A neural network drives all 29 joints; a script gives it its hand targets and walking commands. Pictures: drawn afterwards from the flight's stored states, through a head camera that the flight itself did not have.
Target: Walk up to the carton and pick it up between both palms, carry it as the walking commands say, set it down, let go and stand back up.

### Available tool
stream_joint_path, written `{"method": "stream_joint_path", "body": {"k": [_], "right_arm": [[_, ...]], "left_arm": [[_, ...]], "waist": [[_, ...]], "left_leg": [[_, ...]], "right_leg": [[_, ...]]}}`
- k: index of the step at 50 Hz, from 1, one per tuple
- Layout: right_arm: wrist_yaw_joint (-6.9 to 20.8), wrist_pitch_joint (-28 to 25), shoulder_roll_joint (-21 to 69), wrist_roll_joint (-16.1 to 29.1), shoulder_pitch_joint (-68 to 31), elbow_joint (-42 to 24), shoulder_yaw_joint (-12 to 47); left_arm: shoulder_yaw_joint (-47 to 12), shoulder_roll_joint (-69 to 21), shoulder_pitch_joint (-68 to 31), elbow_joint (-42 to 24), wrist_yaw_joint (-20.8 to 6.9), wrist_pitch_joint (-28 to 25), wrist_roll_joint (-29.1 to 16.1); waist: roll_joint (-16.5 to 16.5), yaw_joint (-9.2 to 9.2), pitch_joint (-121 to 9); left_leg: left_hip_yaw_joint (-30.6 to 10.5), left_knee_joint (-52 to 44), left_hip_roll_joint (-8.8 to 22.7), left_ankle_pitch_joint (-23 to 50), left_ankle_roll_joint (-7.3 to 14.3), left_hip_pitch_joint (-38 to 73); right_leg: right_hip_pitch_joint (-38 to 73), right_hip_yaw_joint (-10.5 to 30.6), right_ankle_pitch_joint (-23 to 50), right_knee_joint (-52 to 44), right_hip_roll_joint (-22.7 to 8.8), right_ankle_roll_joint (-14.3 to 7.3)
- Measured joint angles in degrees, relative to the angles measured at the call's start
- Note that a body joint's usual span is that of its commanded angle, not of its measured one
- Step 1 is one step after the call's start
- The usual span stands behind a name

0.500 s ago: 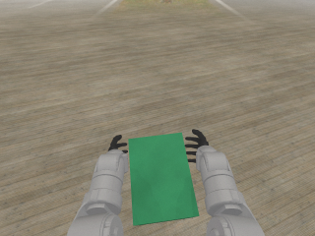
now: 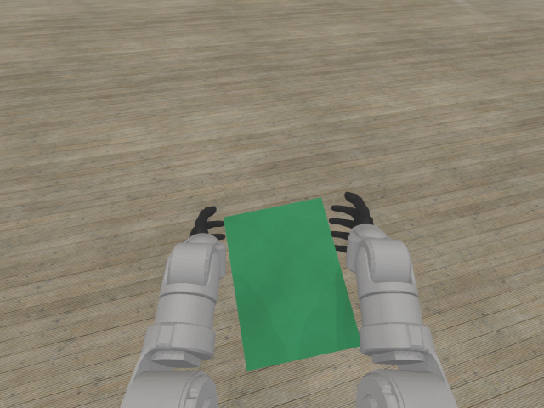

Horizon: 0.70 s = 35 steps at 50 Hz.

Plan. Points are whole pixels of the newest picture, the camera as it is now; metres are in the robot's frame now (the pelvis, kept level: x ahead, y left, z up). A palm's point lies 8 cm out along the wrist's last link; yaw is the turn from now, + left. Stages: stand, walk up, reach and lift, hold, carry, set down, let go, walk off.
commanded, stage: carry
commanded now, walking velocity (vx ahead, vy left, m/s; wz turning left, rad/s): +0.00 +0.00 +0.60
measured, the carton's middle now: (287, 284) +0.32 -0.02 -0.01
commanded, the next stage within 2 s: none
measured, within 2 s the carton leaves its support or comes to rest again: neither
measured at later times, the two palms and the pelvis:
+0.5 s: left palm (154, 232) +0.34 +0.18 +0.11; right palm (306, 201) +0.38 -0.05 +0.13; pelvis -0.02 +0.00 +0.00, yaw +11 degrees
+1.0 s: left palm (70, 274) +0.28 +0.29 +0.09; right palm (224, 208) +0.39 +0.08 +0.11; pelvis -0.03 +0.02 +0.00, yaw +24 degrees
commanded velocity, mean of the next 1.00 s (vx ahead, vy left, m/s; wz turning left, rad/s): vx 0.00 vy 0.00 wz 0.52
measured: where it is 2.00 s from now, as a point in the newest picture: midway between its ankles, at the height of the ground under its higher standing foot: outside the picture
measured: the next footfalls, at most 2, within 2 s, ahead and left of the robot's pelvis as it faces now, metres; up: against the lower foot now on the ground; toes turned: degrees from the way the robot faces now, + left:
right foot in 0.30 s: -0.01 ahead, -0.12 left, +0.00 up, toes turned +2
left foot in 0.92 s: +0.01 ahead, +0.14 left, +0.00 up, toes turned +7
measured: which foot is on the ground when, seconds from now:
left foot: down 0.00-0.76, up 0.78-0.90, down 0.92-1.00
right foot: down 0.00-0.02, up 0.04-0.28, down 0.30-0.94, up 0.96-1.00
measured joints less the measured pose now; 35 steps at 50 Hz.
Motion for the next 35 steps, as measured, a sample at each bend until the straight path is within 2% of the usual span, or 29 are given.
{"method": "stream_joint_path", "body": {"k": [1, 3, 5, 7, 12, 15, 17, 19, 20, 23, 25, 26, 28, 31, 35], "right_arm": [[-1.01, 1.43, 0.02, 0.88, -1.38, -0.22, 0.48], [-4.13, 4.2, -0.01, 1.86, -5.0, 0.11, 0.94], [-7.59, 7.31, -0.05, 2.48, -9.55, 0.47, 0.92], [-8.71, 10.42, -0.67, 2.48, -14.46, 1.27, 0.91], [-8.62, 16.52, -3.7, 2.47, -25.3, 3.5, 0.9], [-8.51, 18.73, -4.18, 2.46, -27.0, 4.76, 0.85], [-8.5, 19.39, -4.35, 2.58, -26.36, 4.34, 0.86], [-8.49, 20.11, -4.36, 3.33, -24.15, 2.7, 0.86], [-8.5, 20.58, -4.37, 3.78, -23.06, 1.53, 0.86], [-8.58, 21.45, -4.38, 4.29, -21.6, -0.4, 0.86], [-8.58, 21.65, -4.38, 4.43, -21.9, -1.11, 0.87], [-8.7, 21.64, -4.38, 4.44, -22.38, -1.11, 0.88], [-9.04, 21.55, -4.38, 4.44, -23.75, -0.95, 0.88], [-9.8, 20.68, -4.38, 4.44, -26.28, 0.08, 0.77], [-9.93, 20.37, -4.37, 4.44, -27.99, 0.0, 0.48]], "left_arm": [[0.0, 0.15, -0.18, -1.29, 0.85, 1.44, 0.0], [0.0, 0.95, -1.82, -2.72, 1.57, 4.4, -0.87], [0.01, 2.56, -5.38, -3.06, 1.99, 7.98, -2.65], [0.01, 4.62, -9.42, -3.06, 2.0, 11.41, -4.16], [0.99, 7.4, -19.2, -2.98, 2.02, 18.49, -5.17], [3.01, 7.4, -20.98, -1.88, 1.66, 20.37, -5.18], [3.18, 7.15, -21.06, -1.39, 1.51, 20.66, -5.18], [3.19, 6.72, -21.05, -0.8, 1.71, 21.14, -5.16], [3.19, 6.44, -21.05, -0.72, 1.92, 21.41, -5.16], [3.19, 5.84, -21.07, -0.73, 2.56, 21.73, -5.16], [3.19, 5.73, -21.11, -1.82, 2.98, 21.99, -5.15], [3.19, 5.73, -21.11, -2.33, 3.14, 21.97, -5.16], [3.26, 5.9, -21.1, -3.59, 3.2, 21.81, -5.16], [3.37, 6.21, -21.21, -5.63, 3.23, 21.53, -5.16], [4.04, 6.23, -21.52, -7.39, 3.23, 21.31, -5.16]], "waist": [[0.06, 0.16, 0.05], [0.56, 0.93, 0.64], [0.46, 1.82, 1.68], [0.15, 2.15, 3.03], [0.7, 2.75, 4.8], [0.54, 2.78, 2.14], [1.79, 2.09, 2.43], [1.18, 1.06, 3.13], [0.48, 0.64, 3.57], [-0.82, -0.8, 4.66], [-1.03, -1.47, 5.82], [-1.13, -1.43, 6.59], [-1.87, -0.56, 8.71], [-0.94, 0.71, 11.94], [0.97, 2.53, 14.61]], "left_leg": [[0.02, 0.68, -0.23, 0.49, 0.92, -0.6], [-0.05, 1.63, -0.25, -0.68, 2.44, -1.62], [-0.1, 1.03, -0.26, -0.63, 2.99, -2.45], [-0.47, 0.03, -0.27, 0.42, 3.02, -3.05], [-1.59, -0.91, -0.32, 2.44, 2.71, -6.18], [-1.58, 0.57, -1.11, 2.31, 2.21, -9.83], [-2.0, 4.01, -1.12, -1.33, 2.09, -11.61], [-1.68, 7.57, -1.1, -7.35, 2.05, -12.69], [-1.5, 7.4, -1.09, -7.78, 2.04, -12.71], [-1.52, 4.98, -1.08, -6.16, 2.04, -12.53], [-1.28, 0.43, -1.13, 0.42, 2.03, -11.36], [-1.13, -0.58, -1.2, 5.84, 2.03, -11.15], [-1.15, 0.43, -1.76, 6.35, 2.04, -11.12], [-2.37, 0.49, -1.78, 5.11, 2.11, -11.5], [-4.21, -1.89, -1.88, 7.72, 2.01, -11.93]], "right_leg": [[-0.37, -0.12, -0.36, 0.49, -0.21, 0.07], [-1.84, -0.2, -6.04, 3.69, -0.07, 0.08], [-3.84, -0.19, -9.54, 7.63, 0.07, 0.08], [-4.28, -0.17, -10.59, 7.82, 0.51, 0.08], [-4.25, -0.14, -10.23, 7.45, 1.95, 0.08], [-1.56, -0.91, -1.27, -0.35, 0.72, 0.08], [-1.3, -2.16, -4.06, -0.18, 0.74, -0.13], [-0.77, -3.47, -5.51, 0.25, -0.13, -0.34], [-0.44, -4.08, -5.89, 0.24, -0.87, -0.35], [-0.1, -6.49, -6.75, 0.56, -3.08, -0.29], [-0.09, -8.13, -7.57, 1.71, -4.38, 0.1], [-0.07, -8.7, -8.05, 2.61, -4.87, 0.35], [-0.68, -8.51, -8.61, 5.51, -5.39, 0.47], [-2.27, -4.75, -16.1, 9.25, -2.39, 0.46], [-2.77, -2.27, -15.78, 8.57, 0.47, 0.47]]}}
